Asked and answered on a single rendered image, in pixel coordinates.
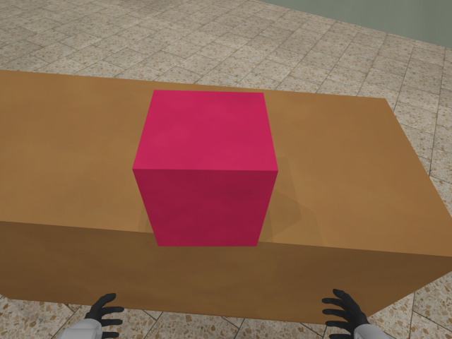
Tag left robot hand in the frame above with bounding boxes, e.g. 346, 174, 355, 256
85, 293, 124, 339

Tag robot left forearm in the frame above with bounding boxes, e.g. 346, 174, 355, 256
57, 319, 102, 339

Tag carton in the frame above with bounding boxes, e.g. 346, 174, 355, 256
132, 90, 278, 246

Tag pedestal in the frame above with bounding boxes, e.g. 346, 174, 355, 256
0, 70, 452, 325

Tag right robot hand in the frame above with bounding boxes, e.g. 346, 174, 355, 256
322, 289, 370, 339

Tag robot right forearm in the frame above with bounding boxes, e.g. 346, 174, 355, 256
354, 324, 392, 339

